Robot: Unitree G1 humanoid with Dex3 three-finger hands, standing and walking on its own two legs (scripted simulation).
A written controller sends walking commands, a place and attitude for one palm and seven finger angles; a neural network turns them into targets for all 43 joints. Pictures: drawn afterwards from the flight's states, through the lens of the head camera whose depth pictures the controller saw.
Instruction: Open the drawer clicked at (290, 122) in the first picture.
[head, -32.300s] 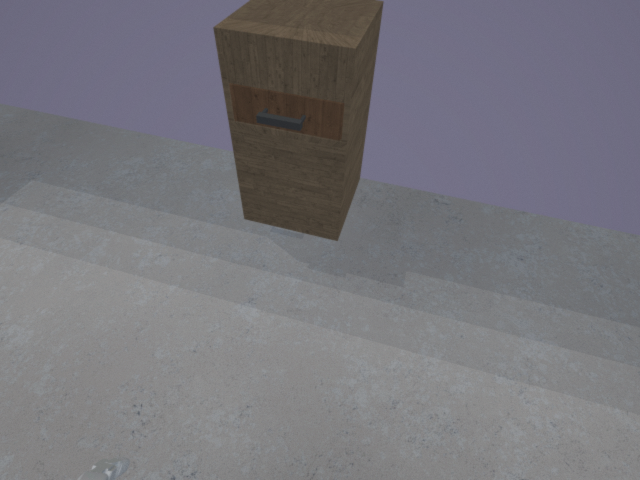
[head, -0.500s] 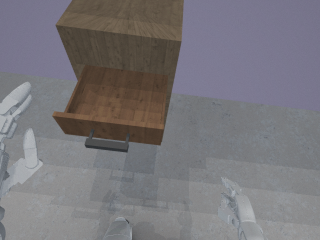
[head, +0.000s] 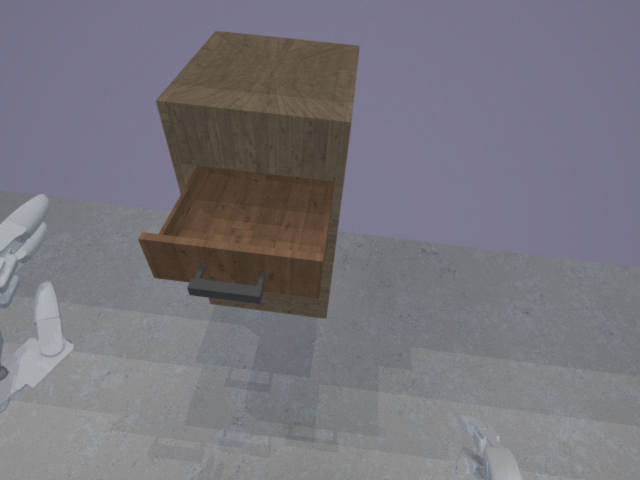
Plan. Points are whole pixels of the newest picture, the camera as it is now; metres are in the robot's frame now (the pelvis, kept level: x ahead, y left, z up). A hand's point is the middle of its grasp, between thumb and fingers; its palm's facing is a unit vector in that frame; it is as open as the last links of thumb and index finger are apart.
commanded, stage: stop stepping back and stand still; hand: left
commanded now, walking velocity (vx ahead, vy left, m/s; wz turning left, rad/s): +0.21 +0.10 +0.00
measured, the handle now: (228, 282) +0.53 +0.22 -0.20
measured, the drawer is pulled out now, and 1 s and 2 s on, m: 0.26 0.26 0.26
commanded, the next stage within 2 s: let the arm hang, fingers relaxed in 0.38 s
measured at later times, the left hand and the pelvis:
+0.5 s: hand (70, 358) +0.18 +0.23 +0.16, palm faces +0.35 -0.81 -0.47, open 7.4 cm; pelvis -0.01 +0.00 +0.00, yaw +1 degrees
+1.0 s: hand out of the picture -0.02 +0.20 -0.16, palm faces +0.06 -0.97 -0.24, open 7.1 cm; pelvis -0.02 +0.00 +0.01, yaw +2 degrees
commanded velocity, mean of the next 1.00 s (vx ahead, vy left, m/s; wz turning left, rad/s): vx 0.04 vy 0.00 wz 0.00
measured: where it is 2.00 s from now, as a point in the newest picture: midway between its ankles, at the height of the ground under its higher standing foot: outside the picture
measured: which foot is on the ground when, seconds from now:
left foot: up 0.00-0.06, down 0.08-1.00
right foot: down 0.00-1.00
